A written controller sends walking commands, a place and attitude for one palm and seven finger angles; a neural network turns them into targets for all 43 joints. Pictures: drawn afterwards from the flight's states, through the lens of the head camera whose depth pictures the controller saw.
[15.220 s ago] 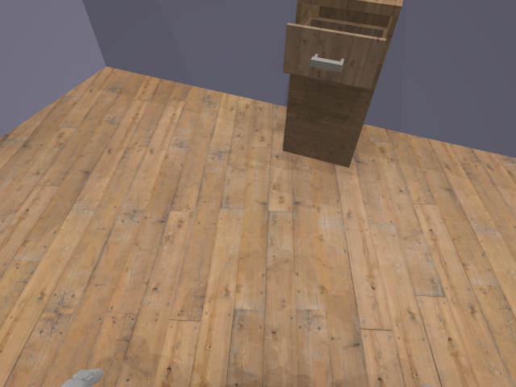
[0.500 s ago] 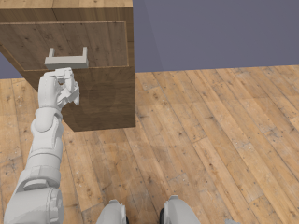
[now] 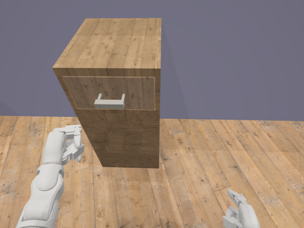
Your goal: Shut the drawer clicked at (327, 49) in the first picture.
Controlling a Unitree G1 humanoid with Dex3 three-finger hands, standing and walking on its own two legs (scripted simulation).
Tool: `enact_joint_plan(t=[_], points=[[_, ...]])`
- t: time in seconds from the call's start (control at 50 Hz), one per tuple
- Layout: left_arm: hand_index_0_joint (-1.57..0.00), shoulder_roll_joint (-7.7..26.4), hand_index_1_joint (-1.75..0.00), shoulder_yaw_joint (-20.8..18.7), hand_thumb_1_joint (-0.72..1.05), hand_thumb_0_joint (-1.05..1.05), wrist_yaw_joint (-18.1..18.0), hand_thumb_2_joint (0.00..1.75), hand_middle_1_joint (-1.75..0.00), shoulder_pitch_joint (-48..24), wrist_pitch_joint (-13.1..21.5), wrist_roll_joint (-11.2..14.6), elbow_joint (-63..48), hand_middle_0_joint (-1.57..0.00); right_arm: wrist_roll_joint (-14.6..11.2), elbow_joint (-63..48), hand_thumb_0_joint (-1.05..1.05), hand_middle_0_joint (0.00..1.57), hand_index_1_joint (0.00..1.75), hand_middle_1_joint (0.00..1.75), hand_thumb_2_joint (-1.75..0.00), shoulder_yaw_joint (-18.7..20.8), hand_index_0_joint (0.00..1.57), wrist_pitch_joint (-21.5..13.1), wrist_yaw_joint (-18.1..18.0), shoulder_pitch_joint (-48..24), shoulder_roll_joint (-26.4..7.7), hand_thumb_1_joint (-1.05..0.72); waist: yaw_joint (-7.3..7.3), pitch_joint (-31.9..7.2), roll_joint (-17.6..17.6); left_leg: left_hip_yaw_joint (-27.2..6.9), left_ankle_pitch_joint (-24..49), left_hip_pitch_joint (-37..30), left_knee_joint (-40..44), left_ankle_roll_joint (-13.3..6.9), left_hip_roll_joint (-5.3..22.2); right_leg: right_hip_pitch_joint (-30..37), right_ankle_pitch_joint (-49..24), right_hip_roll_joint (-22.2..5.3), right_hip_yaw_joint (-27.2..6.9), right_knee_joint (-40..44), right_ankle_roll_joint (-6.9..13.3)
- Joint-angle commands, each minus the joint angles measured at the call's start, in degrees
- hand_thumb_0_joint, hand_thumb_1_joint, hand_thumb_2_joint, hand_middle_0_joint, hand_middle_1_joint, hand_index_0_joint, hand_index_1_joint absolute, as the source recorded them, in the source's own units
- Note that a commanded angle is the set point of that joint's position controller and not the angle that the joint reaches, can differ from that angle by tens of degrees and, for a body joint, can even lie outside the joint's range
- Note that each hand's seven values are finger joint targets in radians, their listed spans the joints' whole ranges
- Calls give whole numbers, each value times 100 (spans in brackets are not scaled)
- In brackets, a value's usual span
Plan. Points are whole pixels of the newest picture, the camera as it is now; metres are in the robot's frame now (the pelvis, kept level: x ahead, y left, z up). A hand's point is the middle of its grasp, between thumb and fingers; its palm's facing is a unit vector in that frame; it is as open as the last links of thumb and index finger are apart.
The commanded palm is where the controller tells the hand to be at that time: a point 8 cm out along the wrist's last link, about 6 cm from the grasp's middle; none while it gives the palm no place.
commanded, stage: draw the hand back to the body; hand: left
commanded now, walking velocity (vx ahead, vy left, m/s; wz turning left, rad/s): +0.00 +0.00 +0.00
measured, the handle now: (110, 100) +0.59 +0.21 -0.05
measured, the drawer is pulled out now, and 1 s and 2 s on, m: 0.00 0.00 0.00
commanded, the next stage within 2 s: step back with the hand held close in 0.68 s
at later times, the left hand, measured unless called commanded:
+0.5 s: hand (26, 173) +0.18 +0.23 +0.17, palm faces +0.40 -0.82 -0.40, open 3.2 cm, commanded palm +0.13 +0.27 +0.19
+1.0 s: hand (17, 180) +0.17 +0.24 +0.17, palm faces +0.37 -0.81 -0.46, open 3.2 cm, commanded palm +0.11 +0.28 +0.19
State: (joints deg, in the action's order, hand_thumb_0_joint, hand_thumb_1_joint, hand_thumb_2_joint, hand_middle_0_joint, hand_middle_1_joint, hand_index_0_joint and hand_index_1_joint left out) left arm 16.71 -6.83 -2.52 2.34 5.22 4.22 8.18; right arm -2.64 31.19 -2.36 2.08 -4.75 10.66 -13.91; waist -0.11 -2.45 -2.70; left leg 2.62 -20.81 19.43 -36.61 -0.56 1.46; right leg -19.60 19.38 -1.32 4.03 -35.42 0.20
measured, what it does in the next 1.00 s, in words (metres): stands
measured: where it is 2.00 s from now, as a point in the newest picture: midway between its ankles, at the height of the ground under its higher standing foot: outside the picture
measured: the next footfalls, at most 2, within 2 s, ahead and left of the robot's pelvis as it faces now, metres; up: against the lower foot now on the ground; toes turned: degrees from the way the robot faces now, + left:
right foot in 1.72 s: -0.06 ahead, -0.10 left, +0.00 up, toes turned +7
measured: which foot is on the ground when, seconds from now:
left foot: down 0.00-1.00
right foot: down 0.00-1.00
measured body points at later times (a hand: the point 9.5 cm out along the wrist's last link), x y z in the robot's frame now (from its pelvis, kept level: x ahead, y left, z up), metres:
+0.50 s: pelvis +0.00 -0.01 +0.02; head -0.02 -0.04 +0.47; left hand +0.16 +0.28 +0.19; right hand +0.20 -0.22 -0.07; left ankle -0.02 +0.11 -0.73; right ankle -0.01 -0.12 -0.73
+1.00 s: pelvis -0.02 +0.00 +0.02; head -0.01 -0.02 +0.47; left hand +0.14 +0.28 +0.20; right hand +0.17 -0.23 -0.07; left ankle -0.02 +0.11 -0.73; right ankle -0.01 -0.12 -0.73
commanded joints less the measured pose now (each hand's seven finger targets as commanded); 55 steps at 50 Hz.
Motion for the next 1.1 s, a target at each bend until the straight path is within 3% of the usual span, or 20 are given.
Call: enact_joint_plan(t=[0.0, 0.02, 0.06, 0.14, 0.18, 0.26, 0.3, 0.34, 0.46, 0.48, 0.52, 0.56, 0.64, 0.78, 0.8, 0.82, 0.84, 0.92, 1.04, 1.08], points=[[-140, 943, -160, -469, 90, 0, -360, 90, -160, -978, 157, -70, -1931, -140, 91, -742, 0, 20, 30, 30, -90, 161, 20, -403, -93, -586, -575, -90, -52, -830, -4, -198, 1681, -978, 1066, -116, -99, 1005, -1647, 69, -147, 923, 120], [-140, 908, -160, -456, 90, 0, -378, 90, -160, -890, 138, -83, -2100, -140, 101, -721, 0, 20, 30, 30, -90, 157, 20, -452, -89, -600, -568, -90, -57, -772, -84, -201, 1766, -1095, 1153, -100, -92, 1081, -1688, 72, -133, 1002, 123], [-140, 924, -160, -514, 90, 0, -370, 90, -160, -438, 71, -71, -2144, -140, 137, -661, 0, 20, 30, 30, -90, 157, 20, -511, -75, -649, -586, -90, -106, -516, 225, -202, 1805, -1149, 1289, -115, -103, 1190, -1717, 108, -128, 1212, 109], [-140, 868, -160, -626, 90, 0, -361, 90, -160, 55, 81, -77, -2747, -140, 182, -646, 0, 20, 30, 30, -90, 166, 20, -612, -33, -711, -539, -90, -156, -470, 66, -175, 2069, -1457, 1477, -102, -92, 1472, -1940, 90, -122, 1367, 102], [-140, 943, -160, -736, 90, 0, -359, 90, -160, 339, 98, -84, -3059, -140, 213, -636, 0, 20, 30, 30, -90, 159, 20, -675, -1, -722, -515, -90, -193, -406, -202, -186, 2076, -1517, 1569, -72, -117, 1561, -1890, 95, -126, 1468, 110], [-140, 1114, -160, -1083, 90, 0, -365, 90, -160, 1037, 128, -57, -3538, -140, 271, -624, 0, 20, 30, 30, -90, 197, 20, -757, 20, -787, -511, -90, -268, -261, 203, -188, 2168, -1532, 1589, -92, -125, 1665, -2016, 129, -125, 1608, 86], [-140, 1087, -160, -1147, 90, 0, -369, 90, -160, 1218, 174, -62, -3895, -140, 270, -638, 0, 20, 30, 30, -90, 206, 20, -797, 37, -785, -475, -90, -266, -242, -47, -181, 2127, -1540, 1607, -80, -121, 1690, -1962, 101, -136, 1593, 81], [-140, 1134, -160, -1283, 90, 0, -394, 90, -160, 1576, 222, -55, -4198, -140, 280, -638, 0, 20, 30, 30, -90, 229, 20, -862, 50, -770, -460, -90, -300, -333, -89, -168, 2232, -1595, 1558, -98, -121, 1735, -2081, 80, -153, 1586, 75], [-140, 1267, -160, -1656, 90, 0, -433, 90, -160, 2403, 323, -47, -4654, -140, 268, -620, 0, 20, 30, 30, -90, 274, 20, -1059, 31, -764, -440, -90, -381, 9, -5, -181, 1987, -1480, 1538, -77, -112, 1561, -1808, 122, -149, 1730, 68], [-140, 1285, -160, -1689, 90, 0, -440, 90, -160, 2446, 364, -48, -4838, -140, 256, -642, 0, 20, 30, 30, -90, 283, 20, -1091, 20, -750, -434, -90, -365, -60, -15, -173, 1980, -1504, 1520, -85, -101, 1583, -1814, 103, -156, 1691, 56], [-140, 991, -160, -1466, 90, 0, -417, 90, -160, 2471, 342, -63, -4472, -140, 260, -536, 0, 20, 30, 30, -90, 290, 20, -1101, 20, -690, -431, -90, -295, 221, 101, -155, 1841, -1447, 1522, -96, -89, 1389, -1655, 96, -142, 1723, 42], [-140, 948, -160, -1400, 90, 0, -417, 90, -160, 2291, 346, -82, -4277, -140, 246, -497, 0, 20, 30, 30, -90, 319, 20, -1124, -12, -708, -462, -90, -261, 536, 252, -168, 1581, -1405, 1557, -110, -89, 1159, -1295, 112, -154, 1867, 34], [-140, 1102, -160, -1509, 90, 0, -471, 90, -160, 2166, 448, -111, -4487, -140, 262, -509, 0, 20, 30, 30, -90, 326, 20, -1194, -46, -679, -469, -90, -325, 92, 31, -195, 1498, -1506, 1561, -128, -111, 1366, -1157, 51, -193, 1764, 48], [-140, 1147, -160, -1594, 90, 0, -505, 90, -160, 2264, 481, -109, -4600, -140, 277, -491, 0, 20, 30, 30, -90, 291, 20, -1339, -60, -718, -403, -90, -377, 174, -109, -220, 1638, -1432, 1583, -83, -117, 1477, -1362, 64, -189, 1742, 71], [-140, 1731, -160, -2283, 90, 0, -513, 90, -160, 1835, 718, -91, -4942, -140, 284, -694, 0, 20, 30, 30, -90, 310, 20, -1134, -5, -591, -547, -90, -108, 755, 200, -335, 1359, -796, 1421, -184, -6, 886, -1380, -260, -599, 2046, 26], [-140, 1344, -160, -2020, 90, 0, -467, 90, -160, 2393, 724, -118, -4323, -140, 286, -553, 0, 20, 30, 30, -90, 333, 20, -1007, -2, -584, -428, -90, -100, 681, 499, -364, 1333, -860, 1294, -180, -7, 775, -1203, -374, -540, 2127, 40], [-140, 1184, -160, -1875, 90, 0, -442, 90, -160, 2651, 748, -137, -4364, -140, 305, -596, 0, 20, 30, 30, -90, 362, 20, -915, 19, -579, -461, -90, -78, 539, 517, -351, 1386, -879, 1215, -168, -2, 750, -1187, -410, -545, 2112, 47], [-140, 1153, -160, -1836, 90, 0, -453, 90, -160, 3122, 902, -125, -4752, -140, 321, -708, 0, 20, 30, 30, -90, 446, 20, -742, 21, -573, -538, -90, -53, -182, -159, -384, 2074, -862, 1330, -153, 85, 1142, -1917, -368, -337, 1585, 22], [-140, 1362, -160, -2063, 90, 0, -533, 90, -160, 3421, 935, -84, -5048, -140, 287, -823, 0, 20, 30, 30, -90, 544, 20, -590, -41, -553, -538, -90, -54, -777, 112, -499, 3064, -797, 1265, -114, 174, 1430, -2721, -246, -206, 1098, -51], [-140, 1409, -160, -2121, 90, 0, -559, 90, -160, 3509, 920, -80, -5059, -140, 289, -838, 0, 20, 30, 30, -90, 546, 20, -567, -69, -584, -512, -90, -77, -798, -39, -521, 3130, -714, 1292, -109, 198, 1401, -2708, -225, -196, 994, -62]])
